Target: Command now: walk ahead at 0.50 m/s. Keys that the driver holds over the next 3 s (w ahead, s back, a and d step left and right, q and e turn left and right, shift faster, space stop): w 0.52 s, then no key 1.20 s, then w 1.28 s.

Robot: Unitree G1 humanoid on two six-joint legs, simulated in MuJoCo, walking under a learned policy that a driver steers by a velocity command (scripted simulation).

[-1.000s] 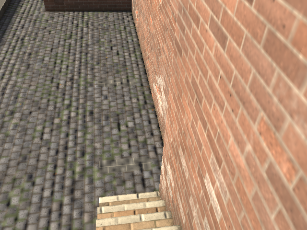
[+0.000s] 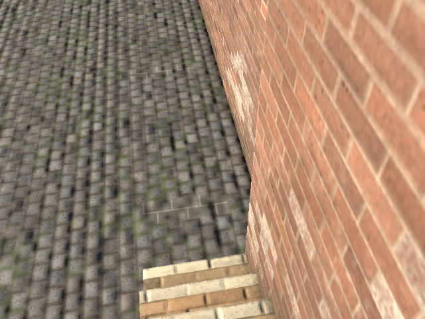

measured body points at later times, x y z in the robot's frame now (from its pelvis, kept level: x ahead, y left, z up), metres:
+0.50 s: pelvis +0.23 -0.02 -0.19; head +0.24 -0.09 +0.25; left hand +0.16 +0.23 -0.30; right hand +0.33 -0.24 -0.36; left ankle +0.42 +0.17 -0.82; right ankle +0.20 -0.14 -0.90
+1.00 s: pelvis +0.40 +0.07 -0.37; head +0.40 +0.09 +0.08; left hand +0.42 +0.32 -0.53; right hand +0.40 -0.15 -0.52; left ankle +0.37 +0.18 -1.10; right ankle +0.51 -0.03 -1.00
